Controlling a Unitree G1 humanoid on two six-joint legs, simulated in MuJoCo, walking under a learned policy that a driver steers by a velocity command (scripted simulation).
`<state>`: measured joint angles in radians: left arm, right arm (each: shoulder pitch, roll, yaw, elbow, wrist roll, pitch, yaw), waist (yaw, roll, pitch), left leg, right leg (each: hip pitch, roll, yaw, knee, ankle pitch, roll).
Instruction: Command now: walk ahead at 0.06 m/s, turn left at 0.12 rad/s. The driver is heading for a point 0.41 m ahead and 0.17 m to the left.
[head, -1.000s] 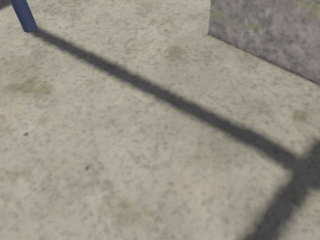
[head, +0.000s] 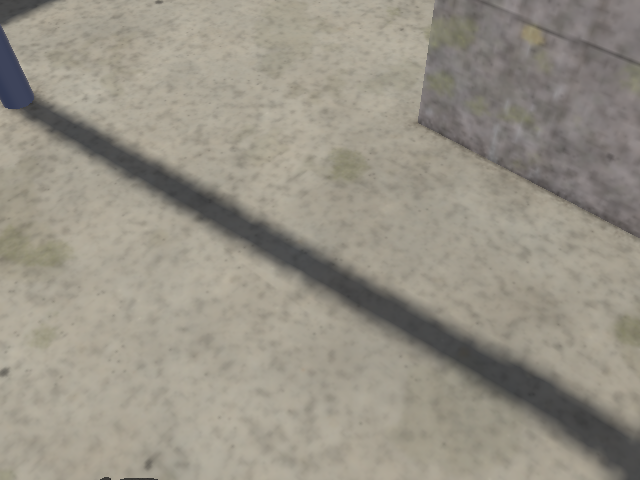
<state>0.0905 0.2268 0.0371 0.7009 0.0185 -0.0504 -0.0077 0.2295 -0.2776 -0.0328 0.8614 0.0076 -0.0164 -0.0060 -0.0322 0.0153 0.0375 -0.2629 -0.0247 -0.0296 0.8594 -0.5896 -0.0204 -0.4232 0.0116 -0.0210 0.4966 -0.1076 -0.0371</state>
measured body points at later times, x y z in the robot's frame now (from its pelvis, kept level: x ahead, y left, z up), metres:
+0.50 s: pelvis +0.01 +0.05 +0.02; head +0.04 +0.09 +0.46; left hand +0.12 +0.36 -0.10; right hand +0.15 -0.22 -0.08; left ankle +0.00 +0.13 -0.73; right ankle +0.06 -0.11 -0.65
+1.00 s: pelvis +0.07 +0.04 +0.02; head +0.09 +0.03 +0.47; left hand -0.02 +0.32 -0.09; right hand +0.34 -0.13 -0.08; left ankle +0.03 +0.20 -0.66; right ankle +0.08 -0.09 -0.73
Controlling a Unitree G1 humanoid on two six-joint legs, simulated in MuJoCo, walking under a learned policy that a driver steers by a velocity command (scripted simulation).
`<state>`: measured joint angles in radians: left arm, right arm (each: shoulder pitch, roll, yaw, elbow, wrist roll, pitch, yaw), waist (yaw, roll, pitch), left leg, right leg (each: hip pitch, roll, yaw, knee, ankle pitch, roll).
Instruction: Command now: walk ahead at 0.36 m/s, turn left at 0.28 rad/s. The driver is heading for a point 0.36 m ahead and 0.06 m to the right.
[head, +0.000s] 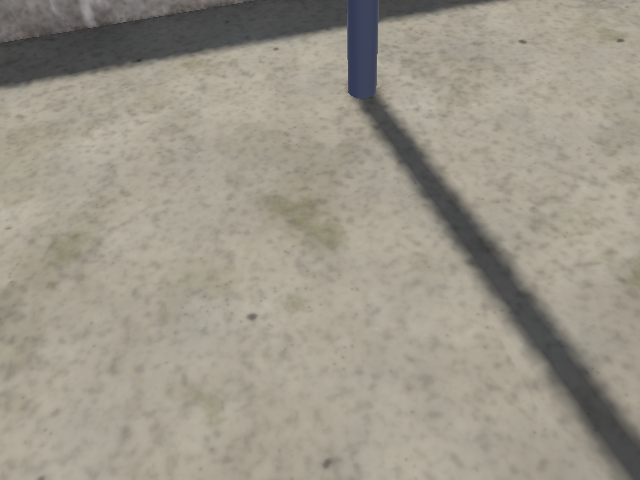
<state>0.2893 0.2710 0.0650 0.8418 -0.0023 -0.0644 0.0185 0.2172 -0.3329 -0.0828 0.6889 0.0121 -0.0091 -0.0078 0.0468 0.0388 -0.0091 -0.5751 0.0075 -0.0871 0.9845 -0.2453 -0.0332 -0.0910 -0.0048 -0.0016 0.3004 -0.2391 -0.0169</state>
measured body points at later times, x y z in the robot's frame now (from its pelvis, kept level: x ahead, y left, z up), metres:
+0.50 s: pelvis +0.14 +0.07 +0.00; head +0.17 +0.08 +0.45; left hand +0.27 +0.34 -0.13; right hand +0.25 -0.20 -0.11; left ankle +0.15 +0.17 -0.75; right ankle +0.18 -0.08 -0.69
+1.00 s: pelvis +0.24 +0.01 -0.01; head +0.27 -0.01 +0.44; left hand +0.44 +0.22 -0.11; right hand +0.30 -0.29 -0.13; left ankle +0.28 +0.15 -0.73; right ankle +0.23 -0.09 -0.75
